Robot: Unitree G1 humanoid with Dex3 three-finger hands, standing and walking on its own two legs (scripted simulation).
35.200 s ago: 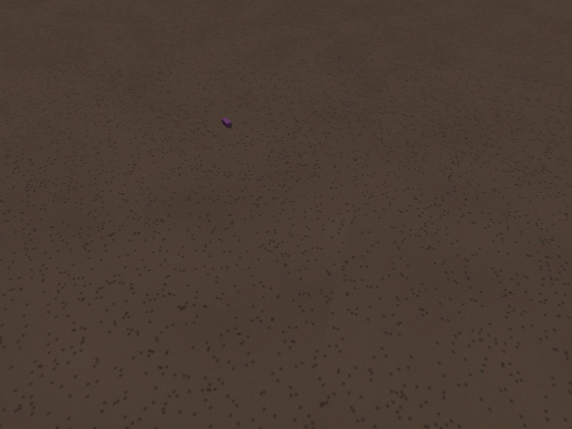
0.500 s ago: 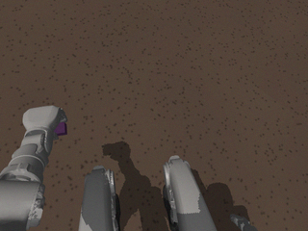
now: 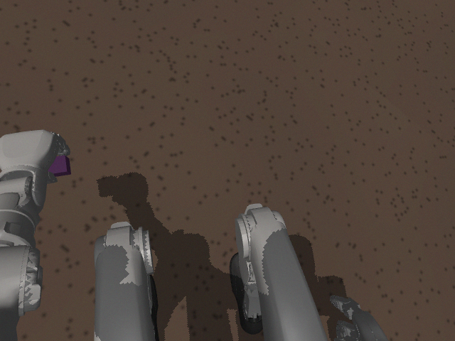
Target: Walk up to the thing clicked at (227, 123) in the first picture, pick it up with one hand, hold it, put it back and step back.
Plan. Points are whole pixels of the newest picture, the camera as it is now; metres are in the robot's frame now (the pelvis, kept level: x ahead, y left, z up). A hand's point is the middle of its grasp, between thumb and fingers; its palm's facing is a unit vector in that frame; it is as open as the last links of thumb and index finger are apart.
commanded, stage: crouch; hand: left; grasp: from above
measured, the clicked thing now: (49, 167) +0.45 +0.28 -0.21
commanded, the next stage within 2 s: lower in 0.48 s
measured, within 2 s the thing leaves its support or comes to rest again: rests again in 1.80 s
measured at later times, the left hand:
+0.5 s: hand (53, 174) +0.44 +0.28 -0.23, palm faces -0.45 -0.06 -0.89, open 6.3 cm
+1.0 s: hand (62, 179) +0.44 +0.29 -0.29, palm faces -0.45 -0.08 -0.89, open 6.3 cm
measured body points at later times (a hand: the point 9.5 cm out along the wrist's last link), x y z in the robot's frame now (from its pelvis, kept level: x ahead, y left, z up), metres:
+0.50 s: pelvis -0.01 +0.00 -0.06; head +0.22 +0.06 +0.32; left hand +0.46 +0.28 -0.18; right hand +0.03 -0.28 -0.17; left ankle +0.07 +0.13 -0.37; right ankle +0.09 -0.14 -0.37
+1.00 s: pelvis +0.00 +0.00 -0.09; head +0.25 +0.07 +0.27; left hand +0.46 +0.29 -0.24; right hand +0.04 -0.28 -0.19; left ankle +0.07 +0.13 -0.37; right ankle +0.09 -0.14 -0.37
